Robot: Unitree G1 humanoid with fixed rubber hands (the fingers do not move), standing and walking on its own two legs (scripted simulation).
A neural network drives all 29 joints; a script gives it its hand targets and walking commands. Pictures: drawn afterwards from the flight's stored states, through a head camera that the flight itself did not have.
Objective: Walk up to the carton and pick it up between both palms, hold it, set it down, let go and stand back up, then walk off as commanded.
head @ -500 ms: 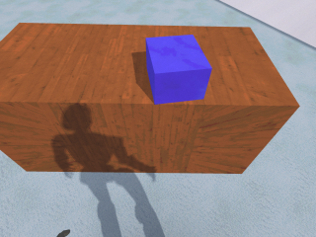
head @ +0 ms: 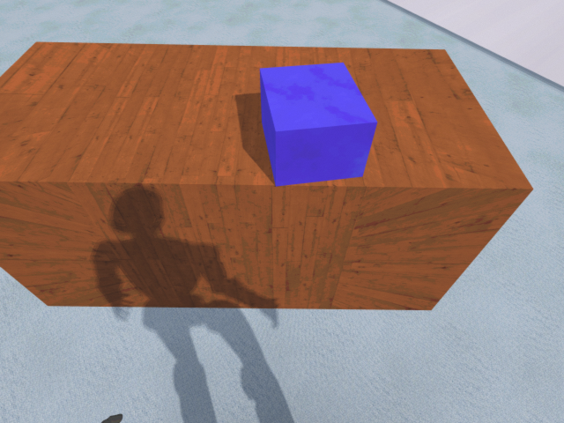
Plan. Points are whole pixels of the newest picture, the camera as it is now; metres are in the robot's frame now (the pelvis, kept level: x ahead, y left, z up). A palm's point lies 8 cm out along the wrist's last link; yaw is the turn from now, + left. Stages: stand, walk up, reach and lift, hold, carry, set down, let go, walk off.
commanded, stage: stand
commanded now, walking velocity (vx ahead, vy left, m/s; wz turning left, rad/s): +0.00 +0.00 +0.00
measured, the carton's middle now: (310, 122) +0.74 -0.03 -0.02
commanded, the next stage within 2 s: walk up in 0.40 s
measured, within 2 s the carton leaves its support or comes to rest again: neither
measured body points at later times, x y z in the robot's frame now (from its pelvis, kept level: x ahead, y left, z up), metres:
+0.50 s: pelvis +0.00 +0.00 +0.00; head +0.01 +0.00 +0.45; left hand +0.08 +0.28 -0.14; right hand +0.07 -0.29 -0.14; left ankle -0.01 +0.14 -0.75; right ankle -0.01 -0.11 -0.75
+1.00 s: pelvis -0.06 -0.05 -0.03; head +0.01 -0.07 +0.41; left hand +0.02 +0.26 -0.15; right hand +0.07 -0.37 -0.17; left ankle -0.04 +0.12 -0.70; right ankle -0.04 -0.14 -0.75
